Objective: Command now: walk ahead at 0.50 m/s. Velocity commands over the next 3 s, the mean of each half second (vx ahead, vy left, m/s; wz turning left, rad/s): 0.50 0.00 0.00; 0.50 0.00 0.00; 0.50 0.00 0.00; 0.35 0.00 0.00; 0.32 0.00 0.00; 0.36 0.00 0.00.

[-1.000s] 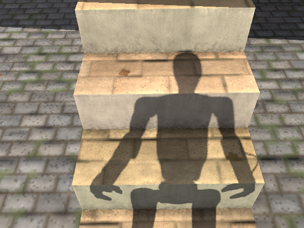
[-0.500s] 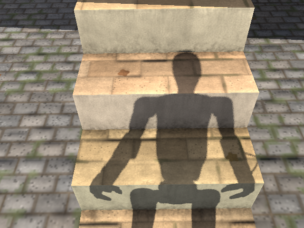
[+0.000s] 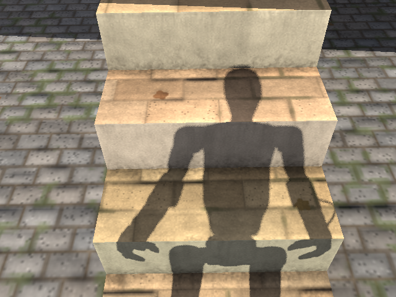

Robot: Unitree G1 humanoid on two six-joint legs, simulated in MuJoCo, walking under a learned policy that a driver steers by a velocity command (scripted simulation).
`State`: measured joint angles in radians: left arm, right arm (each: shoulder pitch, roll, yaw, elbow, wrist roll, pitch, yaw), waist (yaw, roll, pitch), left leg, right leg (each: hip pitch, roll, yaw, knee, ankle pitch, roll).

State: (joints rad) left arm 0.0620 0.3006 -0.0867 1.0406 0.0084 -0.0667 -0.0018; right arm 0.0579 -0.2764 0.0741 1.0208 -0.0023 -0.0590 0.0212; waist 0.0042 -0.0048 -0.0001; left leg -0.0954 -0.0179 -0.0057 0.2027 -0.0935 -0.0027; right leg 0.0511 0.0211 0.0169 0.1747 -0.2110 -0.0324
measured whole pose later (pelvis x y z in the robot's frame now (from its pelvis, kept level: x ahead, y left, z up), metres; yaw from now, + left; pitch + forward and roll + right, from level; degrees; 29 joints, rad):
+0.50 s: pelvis +0.00 +0.00 +0.00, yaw +0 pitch -1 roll +1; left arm 0.06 0.30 -0.09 1.04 0.01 -0.07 0.00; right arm 0.06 -0.28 0.07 1.02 0.00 -0.06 0.02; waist 0.00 -0.01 0.00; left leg -0.09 -0.02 -0.01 0.20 -0.09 0.00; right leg 0.05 0.02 0.02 0.17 -0.21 -0.03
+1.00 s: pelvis +0.00 +0.00 +0.00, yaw +0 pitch -1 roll +1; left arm 0.06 0.30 -0.08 1.04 0.01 -0.07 0.00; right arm 0.06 -0.28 0.07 1.02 0.00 -0.06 0.02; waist 0.00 -0.01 0.00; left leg -0.09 -0.02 -0.01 0.20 -0.09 0.00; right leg 0.05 0.01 0.01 0.17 -0.21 -0.02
